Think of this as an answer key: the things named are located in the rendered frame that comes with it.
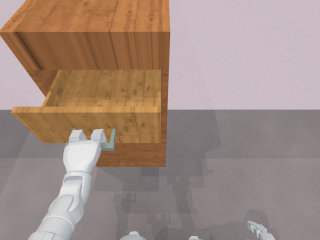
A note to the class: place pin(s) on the cabinet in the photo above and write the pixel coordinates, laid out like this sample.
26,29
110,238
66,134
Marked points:
51,35

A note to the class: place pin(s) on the left robot forearm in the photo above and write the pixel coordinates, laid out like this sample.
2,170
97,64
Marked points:
66,210

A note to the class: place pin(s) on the handle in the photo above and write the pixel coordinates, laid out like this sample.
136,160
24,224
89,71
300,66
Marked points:
105,146

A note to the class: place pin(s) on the right robot hand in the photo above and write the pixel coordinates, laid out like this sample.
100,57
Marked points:
259,231

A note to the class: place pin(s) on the drawer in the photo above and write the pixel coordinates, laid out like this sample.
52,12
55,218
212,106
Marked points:
128,100

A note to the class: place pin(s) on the robot left shin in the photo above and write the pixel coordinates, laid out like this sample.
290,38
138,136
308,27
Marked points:
133,233

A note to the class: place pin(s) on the left robot hand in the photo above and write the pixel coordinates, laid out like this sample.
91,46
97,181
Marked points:
81,154

